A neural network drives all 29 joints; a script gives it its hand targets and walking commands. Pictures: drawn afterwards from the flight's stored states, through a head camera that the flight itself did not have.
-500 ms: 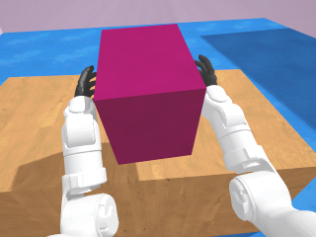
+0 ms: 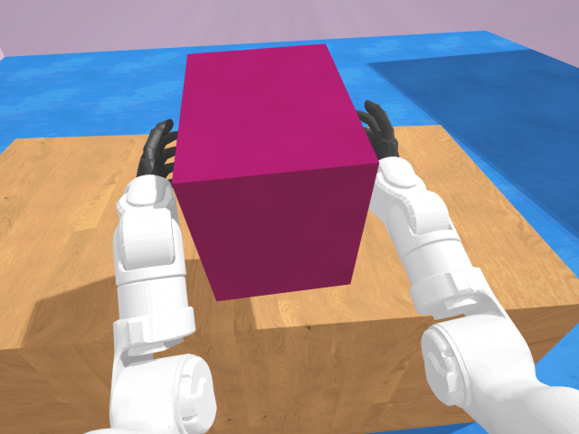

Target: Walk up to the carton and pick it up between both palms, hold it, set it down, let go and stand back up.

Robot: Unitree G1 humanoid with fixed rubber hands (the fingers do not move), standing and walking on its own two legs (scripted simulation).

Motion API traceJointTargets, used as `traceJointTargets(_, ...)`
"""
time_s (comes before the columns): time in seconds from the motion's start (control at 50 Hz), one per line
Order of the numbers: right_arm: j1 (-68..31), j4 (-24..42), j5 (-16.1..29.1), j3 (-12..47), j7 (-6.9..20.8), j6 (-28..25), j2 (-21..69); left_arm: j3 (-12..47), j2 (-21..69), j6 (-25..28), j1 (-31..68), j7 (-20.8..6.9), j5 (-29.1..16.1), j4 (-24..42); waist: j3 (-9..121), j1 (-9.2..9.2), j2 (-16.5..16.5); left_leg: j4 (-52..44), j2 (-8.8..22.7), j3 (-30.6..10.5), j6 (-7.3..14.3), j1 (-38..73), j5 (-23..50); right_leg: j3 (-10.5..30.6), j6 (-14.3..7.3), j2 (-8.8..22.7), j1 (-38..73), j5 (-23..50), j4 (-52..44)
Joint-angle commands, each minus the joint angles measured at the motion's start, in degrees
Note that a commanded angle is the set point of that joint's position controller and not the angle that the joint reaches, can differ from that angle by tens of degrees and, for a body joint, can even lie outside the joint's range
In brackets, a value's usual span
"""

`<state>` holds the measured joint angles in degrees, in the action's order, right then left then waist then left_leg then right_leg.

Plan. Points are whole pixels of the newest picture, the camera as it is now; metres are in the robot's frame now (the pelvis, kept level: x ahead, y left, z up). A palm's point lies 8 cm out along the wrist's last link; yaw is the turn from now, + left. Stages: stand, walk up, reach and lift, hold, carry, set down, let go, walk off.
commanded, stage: hold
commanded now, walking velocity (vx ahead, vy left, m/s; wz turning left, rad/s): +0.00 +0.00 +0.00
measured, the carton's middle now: (271, 172) +0.41 +0.00 +0.18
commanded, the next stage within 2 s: set down in 0.04 s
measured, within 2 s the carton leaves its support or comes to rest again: neither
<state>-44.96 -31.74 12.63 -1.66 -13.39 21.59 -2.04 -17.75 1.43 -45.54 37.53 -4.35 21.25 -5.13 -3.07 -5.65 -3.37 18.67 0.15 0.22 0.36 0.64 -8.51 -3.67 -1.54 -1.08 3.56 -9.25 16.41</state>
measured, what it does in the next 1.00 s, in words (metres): stands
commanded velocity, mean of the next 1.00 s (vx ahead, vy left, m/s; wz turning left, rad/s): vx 0.00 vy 0.00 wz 0.00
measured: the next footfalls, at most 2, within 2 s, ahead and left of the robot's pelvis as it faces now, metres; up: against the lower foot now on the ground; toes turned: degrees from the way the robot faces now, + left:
none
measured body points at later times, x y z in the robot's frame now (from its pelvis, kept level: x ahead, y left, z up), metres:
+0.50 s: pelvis +0.01 -0.01 +0.00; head -0.04 +0.02 +0.45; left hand +0.38 +0.16 +0.21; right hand +0.40 -0.13 +0.22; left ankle +0.03 +0.11 -0.75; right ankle +0.01 -0.10 -0.75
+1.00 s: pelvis +0.02 -0.02 +0.00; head +0.00 +0.01 +0.45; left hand +0.39 +0.14 +0.16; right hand +0.41 -0.15 +0.17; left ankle +0.03 +0.11 -0.75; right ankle +0.01 -0.10 -0.75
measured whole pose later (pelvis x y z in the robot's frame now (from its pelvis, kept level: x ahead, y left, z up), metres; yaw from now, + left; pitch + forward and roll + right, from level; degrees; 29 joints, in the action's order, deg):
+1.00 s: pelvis +0.02 -0.02 +0.00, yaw +1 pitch -9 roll +0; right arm -38.5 -37.7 3.3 -4.7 -7.7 -0.8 -0.4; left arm -16.5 5.7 -31.6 30.9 -1.8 22.7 -7.0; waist -6.7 -3.0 -4.1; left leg 16.9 0.7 -0.5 -1.0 1.0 -8.8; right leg -5.5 -2.8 -1.4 3.5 -11.2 16.6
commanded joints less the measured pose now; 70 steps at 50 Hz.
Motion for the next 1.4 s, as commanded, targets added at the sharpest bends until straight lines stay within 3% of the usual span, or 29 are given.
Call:
traceJointTargets(0.0, -39.1, 13.11, 4.14, 19.02, 5.96, -1.93, 31.31, 23.89, 27.36, 3.11, 38.77, -6.6, -8.82, 4.12, 18.96, 0.19, 3.78, -2.04, -1.71, 1.67, -0.7, 5.07, 10.59, -0.99, 4.41, -1.52, 0.45, 8.55, -2.46)
traceJointTargets(0.04, -38.67, 12.69, 4.43, 18.23, 6.4, -1.18, 30.57, 24.89, 27.11, 2.28, 39.58, -6.66, -10.21, 5.25, 19.73, -0.85, 4.35, -2.97, -1.64, 1.35, -0.62, 4.72, 7.25, -0.92, 4.07, -1.48, 1.49, 5.81, -2.83)
traceJointTargets(0.06, -38.85, 13.95, 4.6, 17.94, 6.52, -1.38, 30.22, 25.23, 27.44, 2.16, 39.54, -6.59, -10.71, 6.4, 20.88, -0.49, 4.57, -3.01, -1.63, 1.32, -0.78, 4.37, 6.88, -1.11, 4.1, -1.55, 1.84, 5.43, -2.68)
traceJointTargets(0.08, -38.1, 13.51, 4.78, 17.22, 6.71, -1.75, 29.81, 25.83, 27.31, 2.67, 40.41, -6.34, -11.14, 8.14, 21.14, -0.88, 5.6, -2.47, -1.4, 1.22, -1.47, 5.1, 9.43, -1.5, 3.91, -1.85, 1.48, 6.82, -2.19)
traceJointTargets(0.16, -40.02, 12.2, 1.45, 14.14, 7.41, -4.15, 29.74, 24.06, 26.83, 4.29, 41.34, -6.82, -9.75, 4.61, 18.84, -0.91, 4.27, -3.35, -1.46, 1.44, -0.83, 4.92, 5.65, -1.96, 3.99, -1.31, -0.01, 3.25, -3.15)
traceJointTargets(0.22, -39.79, 10.6, -1.46, 12.08, 8.68, -7.74, 28.33, 23.14, 26.85, 6.22, 40.64, -6.83, -8.53, 3.73, 20.26, -0.04, 6.37, -3.6, -1.11, 1.92, -1.14, 6.35, 6.17, -2.9, 3.37, -1.08, -0.18, 2.51, -2.77)
traceJointTargets(0.24, -39.9, 10.12, -3.04, 10.79, 9.08, -9.08, 28.06, 21.71, 26.24, 6.92, 39.27, -7.04, -7.98, 1.65, 19.09, 0.15, 4.08, -3.89, -1.17, 2.17, -0.4, 5.86, 4.43, -3.08, 3.6, -0.85, -0.09, 1.85, -3.17)
traceJointTargets(0.3, -38.79, 8.16, -7.14, 8.35, 10.11, -13.48, 26.8, 17.07, 24.99, 8.94, 35.29, -8.42, -4.66, -1.93, 15.81, 2.13, 2.65, -5.63, -1.14, 3.26, 0.81, 3.32, 1.67, -3.69, 3.58, -0.35, 1.64, -0.33, -3.59)
traceJointTargets(0.32, -38.1, 7.26, -8.11, 7.66, 10.59, -15.06, 26.63, 17.08, 25.04, 10.02, 35.58, -8.4, -4.28, -1.06, 15.61, 2.66, 3.77, -5.69, -0.89, 3.57, 0.57, 3.29, 2.56, -3.96, 3.2, -0.34, 1.68, -0.77, -3.52)
traceJointTargets(0.4, -32.14, 3.47, -10.87, 6.51, 11.17, -18.85, 24.67, 15.34, 23.26, 12.16, 29.04, -8.88, -2.39, -3.73, 10.56, 2.18, 1.96, -5.43, -1.09, 4.24, 1.07, 4.48, 4.22, -4.08, 3.62, 0.01, 2.18, 1.76, -4.1)
traceJointTargets(0.44, -29.93, 3.53, -10.72, 7.22, 11.09, -20.47, 23.88, 16.34, 23.42, 13.06, 28.21, -9.08, -2.32, -1.14, 12.1, 2.04, 3.03, -4.93, -0.97, 4.16, 0.29, 5.01, 7.7, -4.41, 3.58, 0.15, 3.36, 5.1, -3.44)
traceJointTargets(0.5, -28.22, 4.53, -10.59, 8.67, 10.75, -23.05, 23.58, 20.11, 24.36, 14.85, 28.23, -8.47, -3.69, 2.44, 14.04, 0.69, 3.66, -3.05, -0.88, 3.77, -1.01, 7.58, 13.53, -4.87, 3.55, -0.09, 3.15, 8.87, -3.07)
traceJointTargets(0.54, -29.16, 8.51, -10.06, 10.84, 10.43, -25.53, 23.78, 24.64, 26.11, 16.76, 29.56, -7.62, -6.03, 5.98, 20.12, -0.21, 4.67, -0.84, -0.91, 3.33, -2.12, 10.21, 19.49, -5.05, 3.58, -0.3, 4.18, 14.19, -2.25)
traceJointTargets(0.58, -28.78, 9.41, -9.72, 12.29, 10.42, -26.78, 23.56, 26.62, 26.22, 18.09, 28.58, -6.27, -6.63, 5.9, 21.13, -0.19, 5.82, 0.2, -0.96, 2.98, -2.48, 10.33, 21.44, -4.92, 3.56, 0.0, 4.34, 17.01, -1.44)
traceJointTargets(0.72, -26.93, 11.33, -8.06, 16.24, 10.93, -27.33, 23.43, 30.17, 26.67, 19.78, 27.59, -3.27, -8.51, 9.32, 26.5, 0.97, 5.65, 1.51, -0.73, 1.55, -2.88, 10.54, 24.35, -4.21, 3.79, -0.02, 4.36, 22.62, -0.03)
traceJointTargets(0.78, -26.16, 10.18, -8.08, 16.59, 10.7, -26.29, 23.21, 27.34, 25.4, 18.51, 24.58, -3.55, -6.91, 6.75, 23.14, 2.02, 4.18, -0.05, -0.91, 1.92, -1.54, 6.52, 19.2, -3.45, 4.49, 0.66, 6.38, 23.55, 0.3)
traceJointTargets(0.86, -25.2, 5.54, -8.75, 13.66, 11.3, -24.88, 22.01, 22.27, 23.91, 16.52, 23.11, -4.26, -4.63, 4.15, 16.84, 3.56, 1.78, -3.09, -0.82, 2.34, -0.23, 3.44, 10.25, -3.32, 4.68, 1.16, 4.22, 15.05, -1.26)
traceJointTargets(0.9, -26.51, 5.94, -9.81, 12.84, 11.67, -25.04, 22.81, 21.1, 24.43, 16.16, 23.23, -4.74, -4.09, 3.15, 16.18, 4.0, 1.02, -3.52, -0.62, 2.73, 0.24, 2.35, 9.24, -3.34, 4.91, 1.27, 4.28, 16.22, -1.13)
traceJointTargets(0.98, -27.14, 6.26, -9.67, 13.32, 11.98, -26.57, 23.72, 22.11, 25.04, 18.63, 26.34, -4.29, -4.81, 4.55, 22.59, 3.92, 3.16, -2.25, -0.82, 2.62, -0.57, 4.08, 13.27, -3.28, 5.2, 1.6, 6.12, 23.19, 0.46)
traceJointTargets(1.04, -23.64, 2.0, -11.65, 11.0, 12.41, -25.83, 23.0, 19.3, 24.49, 18.44, 22.14, -4.58, -3.19, 0.43, 16.25, 3.84, 2.14, -4.04, -0.85, 2.97, 0.33, 1.17, 7.71, -2.63, 5.33, 2.09, 5.85, 19.87, -0.24)
traceJointTargets(1.06, -22.79, 0.8, -12.36, 9.75, 12.45, -25.84, 22.81, 19.48, 24.58, 18.7, 23.13, -4.69, -3.45, 1.19, 16.43, 2.97, 2.02, -4.51, -0.73, 2.77, 0.24, 1.1, 6.56, -2.6, 5.52, 2.32, 5.17, 18.99, -0.38)
traceJointTargets(1.1, -22.38, -0.31, -13.07, 8.42, 12.91, -26.5, 22.5, 19.66, 25.24, 19.49, 23.42, -4.47, -3.82, 1.75, 18.18, 2.79, 2.44, -3.99, -0.53, 2.87, -0.35, 2.44, 8.92, -3.27, 5.11, 1.77, 4.69, 19.37, -0.16)
traceJointTargets(1.16, -25.86, 3.3, -13.04, 9.74, 13.76, -29.82, 23.54, 25.14, 28.32, 22.92, 27.62, -2.39, -6.95, 5.39, 28.11, 2.8, 4.37, -0.27, -0.1, 2.41, -2.21, 7.8, 19.8, -4.24, 4.06, 0.59, 3.43, 25.27, 1.12)
traceJointTargets(1.18, -24.99, 1.74, -13.2, 10.0, 13.81, -30.1, 23.26, 25.61, 28.59, 23.56, 26.74, -1.69, -6.69, 4.29, 27.53, 2.81, 4.95, 0.34, 0.03, 2.23, -2.62, 8.91, 21.84, -4.34, 3.72, 0.22, 2.59, 25.92, 1.09)
traceJointTargets(1.24, -26.68, 0.36, -14.85, 8.76, 14.17, -30.3, 23.2, 23.86, 27.79, 24.42, 27.06, -1.02, -6.34, -0.43, 25.04, 3.76, 2.39, -1.53, 0.11, 2.54, -1.19, 5.5, 14.88, -3.68, 4.16, 0.93, 0.97, 20.65, -0.17)
traceJointTargets(1.3, -25.23, -3.76, -15.99, 6.37, 14.79, -30.2, 23.38, 22.29, 28.18, 24.81, 26.02, -0.46, -5.83, -1.74, 23.44, 4.06, 1.86, -2.89, 0.26, 2.7, -0.71, 2.21, 11.31, -3.1, 4.2, 1.33, 2.11, 20.29, 0.08)
traceJointTargets(1.38, -26.39, -5.35, -15.76, 5.64, 15.9, -30.66, 23.69, 21.09, 28.31, 25.61, 27.11, 0.61, -5.19, -1.89, 26.61, 5.77, 4.08, -2.77, 0.24, 2.79, -0.95, 1.07, 12.7, -2.67, 4.08, 1.61, 2.97, 22.59, 1.36)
